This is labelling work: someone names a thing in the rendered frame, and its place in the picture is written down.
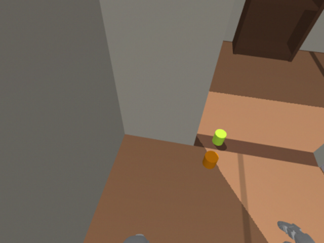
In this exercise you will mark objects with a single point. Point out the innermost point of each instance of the right robot hand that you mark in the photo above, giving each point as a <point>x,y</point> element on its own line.
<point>294,232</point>

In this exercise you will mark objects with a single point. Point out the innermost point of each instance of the bookshelf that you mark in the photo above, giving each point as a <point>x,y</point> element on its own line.
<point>275,29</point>

